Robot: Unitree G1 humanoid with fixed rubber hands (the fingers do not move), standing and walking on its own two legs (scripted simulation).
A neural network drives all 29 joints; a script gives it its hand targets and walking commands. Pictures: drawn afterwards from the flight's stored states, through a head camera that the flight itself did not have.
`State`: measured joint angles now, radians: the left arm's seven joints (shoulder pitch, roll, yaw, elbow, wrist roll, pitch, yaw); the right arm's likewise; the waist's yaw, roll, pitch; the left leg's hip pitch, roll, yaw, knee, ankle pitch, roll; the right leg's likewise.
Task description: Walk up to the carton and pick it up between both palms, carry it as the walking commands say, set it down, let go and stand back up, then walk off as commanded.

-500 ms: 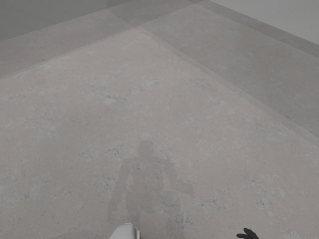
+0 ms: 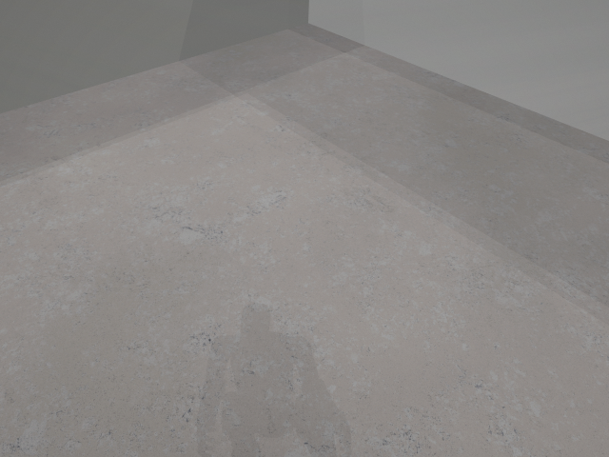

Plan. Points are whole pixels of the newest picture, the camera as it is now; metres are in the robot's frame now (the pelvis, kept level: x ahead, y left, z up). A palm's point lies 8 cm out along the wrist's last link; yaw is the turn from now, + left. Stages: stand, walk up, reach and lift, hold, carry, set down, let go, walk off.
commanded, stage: stand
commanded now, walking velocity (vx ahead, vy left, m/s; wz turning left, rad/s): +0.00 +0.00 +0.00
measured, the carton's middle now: out of the picture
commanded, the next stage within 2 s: none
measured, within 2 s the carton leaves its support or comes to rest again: neither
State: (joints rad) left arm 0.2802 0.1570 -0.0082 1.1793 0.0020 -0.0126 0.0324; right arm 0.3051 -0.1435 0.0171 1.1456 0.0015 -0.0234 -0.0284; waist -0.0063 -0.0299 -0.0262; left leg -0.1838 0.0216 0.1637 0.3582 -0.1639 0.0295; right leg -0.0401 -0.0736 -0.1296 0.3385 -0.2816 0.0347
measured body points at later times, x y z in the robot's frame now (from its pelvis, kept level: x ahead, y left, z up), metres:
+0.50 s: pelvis +0.00 -0.01 +0.00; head -0.01 +0.00 +0.45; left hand -0.06 +0.19 -0.17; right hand -0.04 -0.21 -0.16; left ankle +0.02 +0.10 -0.75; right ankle -0.07 -0.13 -0.75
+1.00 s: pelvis +0.00 -0.01 +0.00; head +0.00 -0.01 +0.45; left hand -0.06 +0.18 -0.17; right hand -0.05 -0.20 -0.16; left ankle +0.02 +0.10 -0.75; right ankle -0.07 -0.13 -0.75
